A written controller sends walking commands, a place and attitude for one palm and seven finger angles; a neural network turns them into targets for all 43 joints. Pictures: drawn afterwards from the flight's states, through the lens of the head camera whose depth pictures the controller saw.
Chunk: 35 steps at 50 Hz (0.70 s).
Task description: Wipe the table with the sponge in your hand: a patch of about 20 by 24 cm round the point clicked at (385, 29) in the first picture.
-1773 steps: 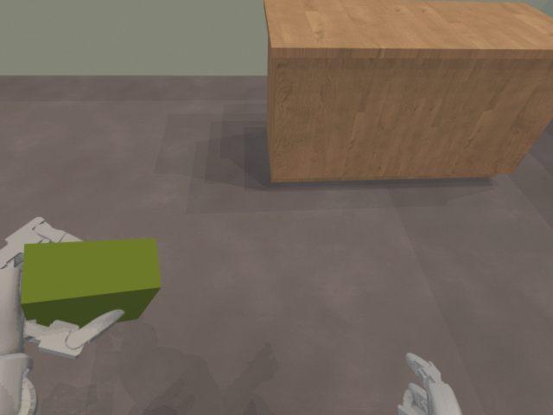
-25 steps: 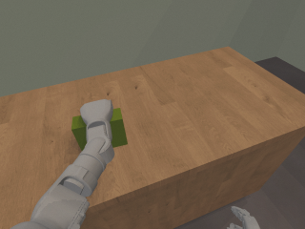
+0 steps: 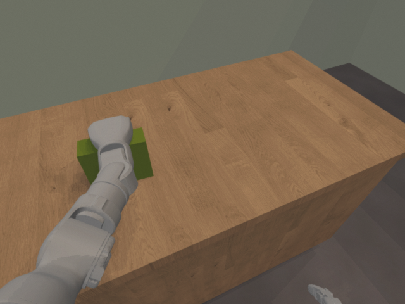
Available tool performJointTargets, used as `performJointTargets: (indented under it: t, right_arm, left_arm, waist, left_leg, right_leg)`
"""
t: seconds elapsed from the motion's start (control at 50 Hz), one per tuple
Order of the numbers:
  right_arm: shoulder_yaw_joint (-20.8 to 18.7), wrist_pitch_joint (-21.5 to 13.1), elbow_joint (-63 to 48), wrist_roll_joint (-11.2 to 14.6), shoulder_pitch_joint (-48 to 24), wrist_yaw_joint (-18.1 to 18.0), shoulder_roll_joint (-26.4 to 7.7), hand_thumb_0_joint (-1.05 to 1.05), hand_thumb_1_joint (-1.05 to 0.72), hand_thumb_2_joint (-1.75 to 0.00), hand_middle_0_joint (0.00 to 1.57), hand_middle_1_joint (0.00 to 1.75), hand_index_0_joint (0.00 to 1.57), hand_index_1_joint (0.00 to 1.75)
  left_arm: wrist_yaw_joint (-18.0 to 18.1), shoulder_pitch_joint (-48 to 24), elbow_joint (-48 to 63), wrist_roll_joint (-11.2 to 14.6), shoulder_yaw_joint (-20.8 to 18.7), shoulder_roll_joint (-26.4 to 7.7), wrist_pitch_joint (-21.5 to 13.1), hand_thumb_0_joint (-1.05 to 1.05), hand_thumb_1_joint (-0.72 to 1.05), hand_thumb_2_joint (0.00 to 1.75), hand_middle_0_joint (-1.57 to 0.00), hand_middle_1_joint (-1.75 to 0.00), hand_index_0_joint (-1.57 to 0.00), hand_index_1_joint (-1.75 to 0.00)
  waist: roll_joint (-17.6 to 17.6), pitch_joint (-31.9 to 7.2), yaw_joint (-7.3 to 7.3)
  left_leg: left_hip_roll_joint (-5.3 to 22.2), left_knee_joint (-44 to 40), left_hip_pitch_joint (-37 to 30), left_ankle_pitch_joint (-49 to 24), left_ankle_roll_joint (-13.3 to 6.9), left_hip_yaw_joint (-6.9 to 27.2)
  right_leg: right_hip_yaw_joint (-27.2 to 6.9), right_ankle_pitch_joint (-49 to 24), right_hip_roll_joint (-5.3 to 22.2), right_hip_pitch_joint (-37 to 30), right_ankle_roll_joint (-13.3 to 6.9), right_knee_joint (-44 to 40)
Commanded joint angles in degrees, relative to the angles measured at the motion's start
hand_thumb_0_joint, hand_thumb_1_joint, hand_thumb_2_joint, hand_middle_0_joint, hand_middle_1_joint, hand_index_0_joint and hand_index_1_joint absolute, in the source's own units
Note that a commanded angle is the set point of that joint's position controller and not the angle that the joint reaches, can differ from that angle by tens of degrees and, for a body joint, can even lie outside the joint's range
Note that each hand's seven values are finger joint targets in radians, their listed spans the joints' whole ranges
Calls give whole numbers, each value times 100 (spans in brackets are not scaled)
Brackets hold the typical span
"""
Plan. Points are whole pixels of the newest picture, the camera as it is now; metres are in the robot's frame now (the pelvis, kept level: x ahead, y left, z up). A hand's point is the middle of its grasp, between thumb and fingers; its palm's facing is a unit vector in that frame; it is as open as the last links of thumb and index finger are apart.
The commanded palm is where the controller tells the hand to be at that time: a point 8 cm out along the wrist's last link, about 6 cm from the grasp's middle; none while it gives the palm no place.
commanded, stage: wipe forward along the third lane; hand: left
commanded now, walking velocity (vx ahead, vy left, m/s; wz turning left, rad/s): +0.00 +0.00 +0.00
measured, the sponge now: (119, 164) +0.42 +0.21 +0.04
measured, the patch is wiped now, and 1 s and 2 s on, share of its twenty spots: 0.95 1.00 1.00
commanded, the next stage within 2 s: wipe back along the third lane in 0.34 s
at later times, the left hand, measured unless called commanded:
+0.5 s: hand (112, 134) +0.48 +0.23 +0.08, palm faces -0.09 -0.01 -1.00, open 9.7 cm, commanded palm +0.45 +0.22 +0.12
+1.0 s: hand (116, 144) +0.44 +0.22 +0.08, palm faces -0.01 -0.03 -1.00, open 9.8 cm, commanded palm +0.40 +0.20 +0.11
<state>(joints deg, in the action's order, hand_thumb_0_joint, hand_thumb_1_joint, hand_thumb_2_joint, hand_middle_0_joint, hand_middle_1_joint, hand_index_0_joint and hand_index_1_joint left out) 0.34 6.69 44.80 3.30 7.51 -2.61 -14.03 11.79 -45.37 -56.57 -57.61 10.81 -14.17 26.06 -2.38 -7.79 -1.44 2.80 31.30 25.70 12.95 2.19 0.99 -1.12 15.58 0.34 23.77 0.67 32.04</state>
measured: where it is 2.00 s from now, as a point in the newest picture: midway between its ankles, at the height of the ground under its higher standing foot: outside the picture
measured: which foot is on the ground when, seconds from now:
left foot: down 0.00-1.00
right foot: down 0.00-1.00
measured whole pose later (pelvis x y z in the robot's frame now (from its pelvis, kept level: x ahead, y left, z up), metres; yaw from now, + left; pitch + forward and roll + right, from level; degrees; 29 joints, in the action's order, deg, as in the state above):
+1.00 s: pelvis +0.03 +0.02 +0.00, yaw +0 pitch +8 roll -1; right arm 0.0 7.9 43.6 3.3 4.5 -0.4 -12.8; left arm 12.5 -42.4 -50.5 -56.4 15.2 -12.0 30.1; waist -2.5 -9.2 0.6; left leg 1.8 31.9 24.5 15.7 0.9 0.6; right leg -1.3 16.9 1.5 21.2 1.9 29.9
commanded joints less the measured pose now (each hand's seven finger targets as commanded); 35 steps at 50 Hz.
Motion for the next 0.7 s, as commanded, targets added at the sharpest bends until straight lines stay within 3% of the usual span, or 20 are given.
performJointTargets:
  t: [0.0, 0.06, 0.2, 0.32, 0.36, 0.4, 0.44, 0.52, 0.58, 0.64, 0.68]
  right_arm:
    - [-246, -212, -679, -4, -403, -9, -707, 0, -90, -90, 20, 30, 20, 30]
    - [-267, -229, -635, -13, -311, -13, -718, 0, -90, -90, 20, 30, 20, 30]
    - [-281, -264, -519, -36, -56, -9, -784, 0, -90, -90, 20, 30, 20, 30]
    - [-312, -328, -434, -40, 178, -16, -833, 0, -90, -90, 20, 30, 20, 30]
    - [-314, -354, -420, -46, 289, -6, -854, 0, -90, -90, 20, 30, 20, 30]
    - [-311, -356, -375, -56, 390, -1, -870, 0, -90, -90, 20, 30, 20, 30]
    - [-350, -390, -393, -68, 464, 38, -832, 0, -90, -90, 20, 30, 20, 30]
    - [-407, -386, -454, -69, 448, 86, -785, 0, -90, -90, 20, 30, 20, 30]
    - [-407, -367, -448, -50, 370, 116, -777, 0, -90, -90, 20, 30, 20, 30]
    - [-431, -364, -479, -47, 239, 158, -726, 0, -90, -90, 20, 30, 20, 30]
    - [-410, -321, -473, -24, 89, 197, -701, 0, -90, -90, 20, 30, 20, 30]
  left_arm:
    - [100, -2080, 286, -259, -150, -1147, 55, 0, 10, 130, -120, -160, -120, -160]
    - [125, -2411, 233, -296, -93, -1125, -28, 0, 10, 130, -120, -160, -120, -160]
    - [184, -2687, -176, -332, -376, -1596, -48, 0, 10, 130, -120, -160, -120, -160]
    - [121, -3203, -359, -350, -478, -1882, -133, 0, 10, 130, -120, -160, -120, -160]
    - [84, -3255, -488, -372, -360, -1802, -159, 0, 10, 130, -120, -160, -120, -160]
    - [61, -3344, -609, -417, -483, -2039, -178, 0, 10, 130, -120, -160, -120, -160]
    - [17, -3212, -547, -356, -355, -1775, -244, 0, 10, 130, -120, -160, -120, -160]
    - [-31, -2760, -341, -202, -288, -1338, -389, 0, 10, 130, -120, -160, -120, -160]
    - [27, -2481, -267, -101, -188, -1126, -365, 0, 10, 130, -120, -160, -120, -160]
    - [79, -2197, 97, -22, -1, -744, -345, 0, 10, 130, -120, -160, -120, -160]
    - [83, -1877, 47, 25, 136, -479, -199, 0, 10, 130, -120, -160, -120, -160]
  waist:
    - [444, -1305, -22]
    - [470, -1283, -154]
    - [433, -1386, -202]
    - [364, -1609, -361]
    - [387, -1548, -432]
    - [278, -1577, -442]
    - [61, -1719, -395]
    - [322, -1970, -305]
    - [340, -1692, -260]
    - [181, -1836, -135]
    - [326, -1549, -116]
  left_leg:
    - [-250, -226, -763, -527, -350, -313]
    - [-221, -202, -760, -470, -365, -293]
    - [-221, -140, -554, -481, -367, -305]
    - [-182, -69, -514, -568, -386, -256]
    - [-169, -51, -491, -509, -395, -269]
    - [-169, -18, -434, -527, -386, -264]
    - [-163, 6, -568, -677, -392, -269]
    - [-140, 29, -711, -1059, -386, -252]
    - [-136, -22, -729, -962, -383, -283]
    - [-140, -24, -977, -1243, -390, -281]
    - [-131, -65, -963, -1175, -377, -301]
  right_leg:
    - [294, -1082, -93, -311, -268, -522]
    - [311, -972, -112, -148, -253, -520]
    - [272, -1079, -106, -165, -232, -483]
    - [272, -1170, -125, -112, -220, -409]
    - [277, -1108, -137, 13, -197, -430]
    - [271, -1136, -140, 25, -205, -403]
    - [295, -1231, -159, -3, -222, -379]
    - [333, -1675, -189, -217, -242, -336]
    - [360, -1565, -194, -151, -230, -416]
    - [392, -1771, -205, -294, -276, -391]
    - [434, -1703, -213, -221, -275, -443]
